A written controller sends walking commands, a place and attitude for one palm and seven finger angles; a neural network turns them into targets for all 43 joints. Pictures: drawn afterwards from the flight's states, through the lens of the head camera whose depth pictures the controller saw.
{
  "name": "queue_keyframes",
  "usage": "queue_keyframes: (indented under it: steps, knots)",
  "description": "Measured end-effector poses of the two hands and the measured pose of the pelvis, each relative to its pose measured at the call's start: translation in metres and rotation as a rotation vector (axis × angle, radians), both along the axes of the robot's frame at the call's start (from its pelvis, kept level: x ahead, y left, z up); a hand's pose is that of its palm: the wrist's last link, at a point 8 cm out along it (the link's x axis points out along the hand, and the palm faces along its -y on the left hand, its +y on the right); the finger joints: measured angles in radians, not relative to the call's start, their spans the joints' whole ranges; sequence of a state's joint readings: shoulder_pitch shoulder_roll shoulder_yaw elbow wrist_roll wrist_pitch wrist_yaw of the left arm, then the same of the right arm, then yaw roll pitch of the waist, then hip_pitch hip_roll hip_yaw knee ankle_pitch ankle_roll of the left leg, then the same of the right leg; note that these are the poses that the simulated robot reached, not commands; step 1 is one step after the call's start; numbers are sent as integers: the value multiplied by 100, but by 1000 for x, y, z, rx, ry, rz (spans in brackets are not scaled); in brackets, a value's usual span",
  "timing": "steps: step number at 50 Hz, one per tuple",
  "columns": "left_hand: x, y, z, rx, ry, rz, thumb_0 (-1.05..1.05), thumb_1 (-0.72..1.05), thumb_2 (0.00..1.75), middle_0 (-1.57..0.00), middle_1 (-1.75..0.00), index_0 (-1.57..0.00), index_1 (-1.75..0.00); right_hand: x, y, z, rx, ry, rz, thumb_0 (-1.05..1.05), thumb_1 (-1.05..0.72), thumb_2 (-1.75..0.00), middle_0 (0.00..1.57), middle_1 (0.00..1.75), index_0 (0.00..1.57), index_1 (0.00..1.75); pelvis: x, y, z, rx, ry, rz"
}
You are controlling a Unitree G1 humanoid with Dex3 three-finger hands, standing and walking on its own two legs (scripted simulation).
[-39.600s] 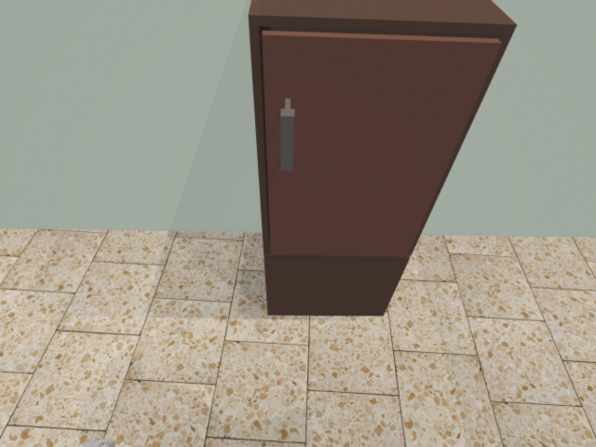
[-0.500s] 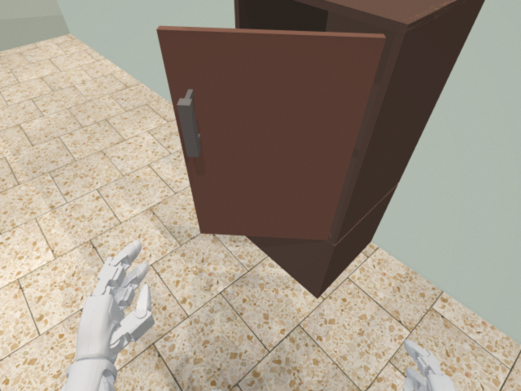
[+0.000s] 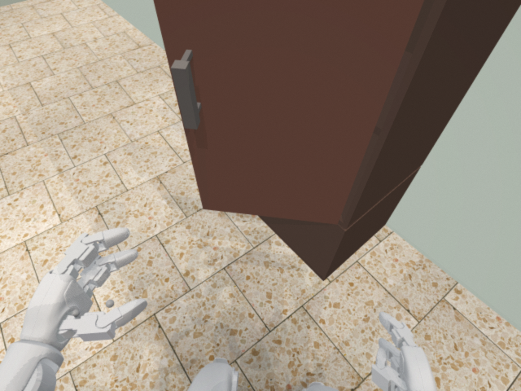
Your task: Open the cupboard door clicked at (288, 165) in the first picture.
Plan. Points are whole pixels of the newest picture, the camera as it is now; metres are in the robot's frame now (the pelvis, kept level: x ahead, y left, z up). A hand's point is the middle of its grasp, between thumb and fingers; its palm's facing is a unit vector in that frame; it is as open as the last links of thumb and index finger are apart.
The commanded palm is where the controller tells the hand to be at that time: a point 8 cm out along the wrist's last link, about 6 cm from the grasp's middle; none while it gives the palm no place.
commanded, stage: raise the hand with hooked fingers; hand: left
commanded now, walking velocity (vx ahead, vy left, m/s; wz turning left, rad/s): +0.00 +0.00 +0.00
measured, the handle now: (190, 90) +0.58 +0.17 +0.13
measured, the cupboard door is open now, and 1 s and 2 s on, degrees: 42 42 42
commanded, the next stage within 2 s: move the hooked fingers beside the handle in 1.34 s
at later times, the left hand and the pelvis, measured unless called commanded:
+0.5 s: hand (66, 251) +0.26 +0.27 +0.11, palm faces -0.01 -1.00 -0.05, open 13.4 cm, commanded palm +0.24 +0.32 +0.12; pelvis +0.01 +0.02 +0.03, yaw +0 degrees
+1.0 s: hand (42, 200) +0.31 +0.30 +0.15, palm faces -0.02 -1.00 -0.04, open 14.0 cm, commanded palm +0.27 +0.34 +0.16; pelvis +0.01 +0.02 +0.05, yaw +0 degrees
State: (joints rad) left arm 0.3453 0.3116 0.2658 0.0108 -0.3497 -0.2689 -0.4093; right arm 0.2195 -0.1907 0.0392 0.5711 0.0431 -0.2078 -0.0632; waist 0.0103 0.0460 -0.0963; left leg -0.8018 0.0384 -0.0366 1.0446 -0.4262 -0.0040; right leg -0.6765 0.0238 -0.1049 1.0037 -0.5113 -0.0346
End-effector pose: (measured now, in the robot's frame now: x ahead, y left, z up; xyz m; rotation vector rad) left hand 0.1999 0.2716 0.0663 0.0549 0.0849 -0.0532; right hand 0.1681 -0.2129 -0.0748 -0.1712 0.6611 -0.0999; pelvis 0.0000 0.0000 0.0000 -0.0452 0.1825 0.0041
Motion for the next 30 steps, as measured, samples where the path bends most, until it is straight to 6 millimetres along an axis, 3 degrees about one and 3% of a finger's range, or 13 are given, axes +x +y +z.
queue_keyframes:
  steps: [7, 14, 22, 30]
  knots:
    - [13, 15, 21, 13, -36, 44, 0, 6, 53, -26, -84, -26, -84, -26, -22, 9, -45, 52, -73, 2, -90, -90, 21, 30, 21, 30, 9, 6, 13, 16, -7, -16]
    - [21, 26, 24, 4, -46, 27, 0, -11, 46, -27, -95, -28, -95, -22, -37, 27, -116, 28, -78, 2, -90, -90, 21, 30, 20, 30, 11, 12, 19, 14, -24, -14]
    - [35, 42, 44, 0, -96, 34, -1, -30, 38, -29, -107, -29, -107, -1, -21, 48, -112, -56, -40, 2, -90, -90, 20, 30, 20, 30, 11, 18, 27, 8, -59, -8]
    - [50, 60, 62, -5, -88, 43, -1, -44, 32, -30, -116, -30, -116, 10, 3, 55, -71, -86, 4, 2, -90, -90, 21, 30, 20, 30, 10, 22, 34, 6, -88, -3]
